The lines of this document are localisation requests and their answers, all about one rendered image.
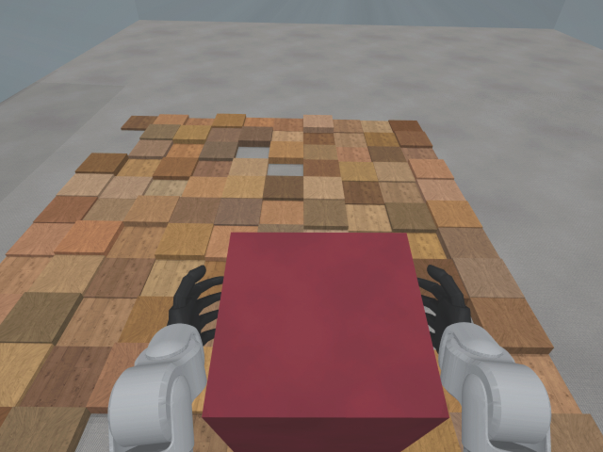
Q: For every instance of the right robot hand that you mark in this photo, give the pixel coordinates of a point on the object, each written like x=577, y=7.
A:
x=449, y=308

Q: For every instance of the carton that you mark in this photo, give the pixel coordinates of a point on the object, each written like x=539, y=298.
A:
x=322, y=345

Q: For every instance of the left robot hand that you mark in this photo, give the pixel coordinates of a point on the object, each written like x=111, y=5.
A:
x=186, y=307

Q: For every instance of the left robot forearm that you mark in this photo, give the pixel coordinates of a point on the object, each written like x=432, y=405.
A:
x=150, y=405

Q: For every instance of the right robot forearm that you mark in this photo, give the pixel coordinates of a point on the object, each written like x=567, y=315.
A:
x=505, y=406

